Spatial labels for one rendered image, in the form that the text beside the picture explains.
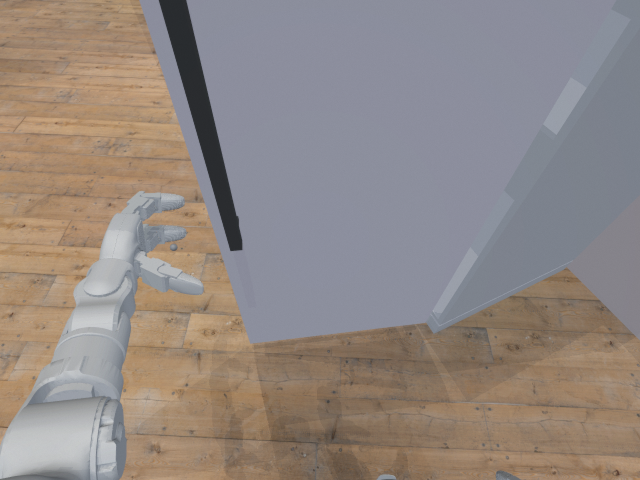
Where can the handle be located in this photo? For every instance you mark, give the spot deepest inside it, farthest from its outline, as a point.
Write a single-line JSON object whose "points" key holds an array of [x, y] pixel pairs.
{"points": [[181, 34]]}

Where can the left robot hand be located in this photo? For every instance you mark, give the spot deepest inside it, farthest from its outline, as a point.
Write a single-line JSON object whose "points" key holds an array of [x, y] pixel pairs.
{"points": [[126, 236]]}

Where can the fridge door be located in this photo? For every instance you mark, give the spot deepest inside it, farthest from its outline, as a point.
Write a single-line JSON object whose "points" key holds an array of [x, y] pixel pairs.
{"points": [[366, 142]]}

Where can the robot left upper arm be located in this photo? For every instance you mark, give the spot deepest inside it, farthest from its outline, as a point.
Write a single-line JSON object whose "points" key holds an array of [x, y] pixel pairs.
{"points": [[77, 439]]}

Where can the left robot forearm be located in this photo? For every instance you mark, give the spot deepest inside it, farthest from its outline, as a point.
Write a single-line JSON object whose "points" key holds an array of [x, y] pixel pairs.
{"points": [[88, 358]]}

